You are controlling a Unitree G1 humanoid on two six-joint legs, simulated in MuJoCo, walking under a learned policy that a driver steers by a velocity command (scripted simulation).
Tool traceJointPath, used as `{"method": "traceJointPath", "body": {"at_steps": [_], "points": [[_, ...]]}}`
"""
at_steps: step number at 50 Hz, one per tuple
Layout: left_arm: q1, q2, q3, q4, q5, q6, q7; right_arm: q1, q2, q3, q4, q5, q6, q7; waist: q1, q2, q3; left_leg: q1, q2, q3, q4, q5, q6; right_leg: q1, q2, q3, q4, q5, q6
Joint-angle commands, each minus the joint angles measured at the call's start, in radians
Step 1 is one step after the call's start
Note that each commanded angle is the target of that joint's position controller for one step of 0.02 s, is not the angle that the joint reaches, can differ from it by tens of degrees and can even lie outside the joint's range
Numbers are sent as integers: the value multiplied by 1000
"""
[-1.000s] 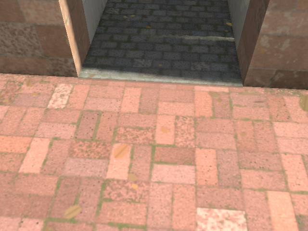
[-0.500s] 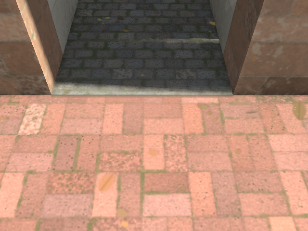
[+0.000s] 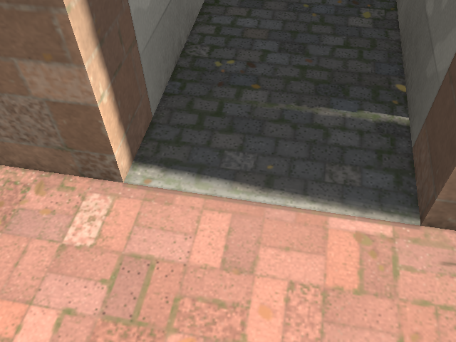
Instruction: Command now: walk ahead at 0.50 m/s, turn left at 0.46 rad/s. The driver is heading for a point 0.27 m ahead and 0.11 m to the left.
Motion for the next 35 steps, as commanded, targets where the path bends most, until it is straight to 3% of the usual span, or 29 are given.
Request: {"method": "traceJointPath", "body": {"at_steps": [1,4,6,7,8,9,10,11,12,13,14,15,17,20,24,29,31,32,33,34,35], "points": [[49,119,16,-28,-1,-8,15,-134,-10,12,-97,-3,-13,7,20,-94,67,-3,-21,82,-133,42,9,-19,-285,50,-56,532,-23],[76,135,17,-13,4,6,27,-165,-17,13,-122,-6,-15,9,17,-104,59,40,-63,135,-219,-40,50,78,-310,8,24,745,-18],[65,156,21,-10,7,16,36,-101,-32,5,-107,-13,-14,2,-20,-133,22,140,-125,167,-238,-135,90,109,-320,-15,158,1054,-13],[55,166,24,-10,9,24,39,-17,-42,-2,-81,-18,-19,-4,-55,-143,-16,223,-161,171,-257,-166,111,107,-319,-18,281,1158,-16],[47,174,26,-14,8,30,38,96,-64,-13,-43,-26,-31,-9,-96,-145,-75,350,-182,146,-319,-141,134,76,-314,-10,445,1115,-18],[13,174,25,-27,-8,32,33,217,-96,-29,-6,-42,-46,-17,-167,-117,-137,557,-145,86,-434,24,167,-54,-283,-25,672,885,-1],[25,97,8,-70,-14,28,26,267,-192,-51,4,-44,-55,-31,-146,52,-241,824,136,-190,-349,491,230,-323,-183,-30,1002,62,27],[124,82,8,-91,-51,36,21,269,-256,-67,-6,-6,-47,-34,-93,150,-416,1038,369,-570,-372,864,427,-565,-31,124,1279,-387,56],[39,128,17,-82,-27,42,23,234,-210,-58,-11,25,-35,-42,-98,-37,-347,917,314,-407,-422,844,382,-580,-99,236,1248,-258,58],[-25,106,12,-101,-27,37,19,147,-151,-40,-16,28,-35,-45,-79,-14,-195,774,266,-307,-474,749,339,-605,-118,229,1182,-208,59],[-37,105,14,-91,-14,39,18,94,-96,-23,-17,24,-34,-47,-41,-67,-98,652,209,-236,-527,659,275,-578,-144,228,1092,-174,64],[-37,107,18,-86,8,56,15,67,-73,-14,-18,29,-37,-53,-17,-62,-58,567,167,-178,-558,627,238,-530,-154,230,1024,-150,70],[13,75,16,-67,20,90,9,68,-70,-4,-6,21,-49,-54,18,-48,-72,483,125,-104,-576,686,204,-425,-136,218,947,-111,82],[23,57,15,-56,9,109,6,77,-97,-1,10,9,-62,-52,38,-3,-105,491,89,-37,-571,747,174,-413,-124,206,835,-41,94],[-71,67,12,-65,7,121,15,100,-84,14,33,7,-49,-57,5,54,-99,512,62,-12,-568,607,129,-405,-128,195,645,16,95],[-119,66,4,-52,1,128,34,117,-76,23,58,-4,-28,-67,-23,60,-64,489,106,-86,-566,329,158,-321,-121,196,466,-47,81],[-95,54,-4,-33,2,122,41,97,-71,28,64,3,-21,-73,-5,36,-41,467,108,-117,-542,202,146,-245,-118,193,307,-21,67],[-75,53,-9,-22,6,113,43,94,-71,28,69,9,-19,-75,11,0,-31,433,92,-124,-528,111,110,-164,-138,217,172,122,61],[-43,93,-4,-6,14,100,47,119,-52,33,69,10,-21,-75,-5,-55,-45,399,54,-122,-501,9,71,-84,-214,297,147,274,52],[-74,144,0,-6,9,91,45,220,-30,31,85,19,-18,-71,-88,-146,-33,391,-28,-77,-518,-143,44,-95,-283,372,178,440,7],[-104,96,-10,3,-3,91,34,237,-17,35,121,20,-7,-74,-74,-170,-22,489,-53,-58,-557,-218,30,-201,-285,368,166,381,-16]]}}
